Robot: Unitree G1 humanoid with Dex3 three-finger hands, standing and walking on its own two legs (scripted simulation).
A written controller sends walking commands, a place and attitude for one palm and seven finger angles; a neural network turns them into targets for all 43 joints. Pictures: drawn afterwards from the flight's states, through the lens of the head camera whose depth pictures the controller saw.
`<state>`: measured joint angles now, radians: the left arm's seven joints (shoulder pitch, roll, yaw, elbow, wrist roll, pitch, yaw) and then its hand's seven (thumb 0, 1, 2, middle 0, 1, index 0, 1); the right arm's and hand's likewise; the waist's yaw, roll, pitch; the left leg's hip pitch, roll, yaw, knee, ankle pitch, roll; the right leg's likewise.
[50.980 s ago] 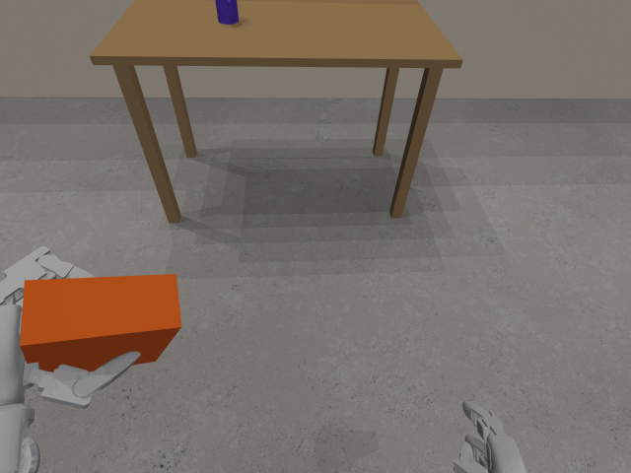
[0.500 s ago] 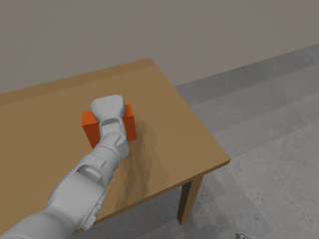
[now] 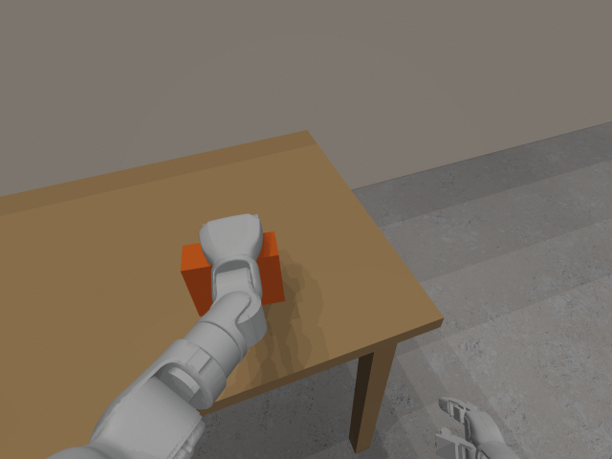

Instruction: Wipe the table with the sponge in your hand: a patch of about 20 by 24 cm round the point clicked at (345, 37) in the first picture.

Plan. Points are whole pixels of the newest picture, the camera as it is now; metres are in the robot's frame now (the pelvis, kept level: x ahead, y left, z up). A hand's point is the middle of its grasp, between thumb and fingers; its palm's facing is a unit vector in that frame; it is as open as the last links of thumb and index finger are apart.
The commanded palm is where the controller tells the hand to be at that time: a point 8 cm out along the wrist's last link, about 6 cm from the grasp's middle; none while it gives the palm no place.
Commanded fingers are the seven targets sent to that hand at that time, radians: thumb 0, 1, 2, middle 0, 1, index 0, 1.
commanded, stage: wipe back along the third lane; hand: left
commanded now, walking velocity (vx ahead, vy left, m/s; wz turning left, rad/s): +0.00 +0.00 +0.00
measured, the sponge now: (238, 281) +0.37 +0.15 +0.02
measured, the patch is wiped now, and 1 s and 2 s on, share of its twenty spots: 0.95 0.95 0.95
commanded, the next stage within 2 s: slide back across to the middle lane in 0.54 s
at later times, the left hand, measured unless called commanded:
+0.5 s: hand (252, 283) +0.34 +0.12 +0.06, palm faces +0.00 -0.05 -1.00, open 9.5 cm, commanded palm +0.29 +0.10 +0.09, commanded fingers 0.00 0.10 1.30 -1.20 -1.60 -1.20 -1.60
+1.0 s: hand (242, 302) +0.30 +0.12 +0.07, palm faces +0.03 -0.16 -0.99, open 9.5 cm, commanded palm +0.27 +0.14 +0.11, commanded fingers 0.00 0.10 1.30 -1.20 -1.60 -1.20 -1.60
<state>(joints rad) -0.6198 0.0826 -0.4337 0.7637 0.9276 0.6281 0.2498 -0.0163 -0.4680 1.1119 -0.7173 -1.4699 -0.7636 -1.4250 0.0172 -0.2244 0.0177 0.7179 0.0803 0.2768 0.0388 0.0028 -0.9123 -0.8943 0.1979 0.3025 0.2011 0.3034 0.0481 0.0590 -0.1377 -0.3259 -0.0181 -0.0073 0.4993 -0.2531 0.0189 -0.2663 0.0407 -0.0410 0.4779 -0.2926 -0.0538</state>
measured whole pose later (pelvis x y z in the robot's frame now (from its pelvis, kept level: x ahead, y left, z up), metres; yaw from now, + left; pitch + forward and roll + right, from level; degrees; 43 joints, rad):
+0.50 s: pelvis +0.00 -0.02 +0.00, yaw -1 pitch +2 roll +1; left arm -0.42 0.12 -0.48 0.52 0.94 0.65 0.23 0.00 -0.46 1.11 -0.71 -1.48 -0.76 -1.43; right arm 0.03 -0.26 0.00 0.71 0.10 0.27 0.07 0.01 -0.91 -0.89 0.20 0.30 0.20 0.30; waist 0.06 0.08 -0.13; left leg -0.26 0.00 0.00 0.48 -0.25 0.00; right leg -0.22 0.06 -0.03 0.49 -0.30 -0.08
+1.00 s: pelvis -0.01 -0.03 +0.00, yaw -2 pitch -1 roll +1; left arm -0.20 0.20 -0.42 0.19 0.93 0.63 0.15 0.01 -0.47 1.11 -0.73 -1.46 -0.78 -1.41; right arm -0.03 -0.25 0.03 0.66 0.09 0.25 0.05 0.01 -0.91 -0.89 0.20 0.30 0.20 0.30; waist 0.07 0.09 -0.09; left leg -0.19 0.01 0.02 0.45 -0.24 -0.01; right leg -0.17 0.07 -0.01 0.48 -0.30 -0.09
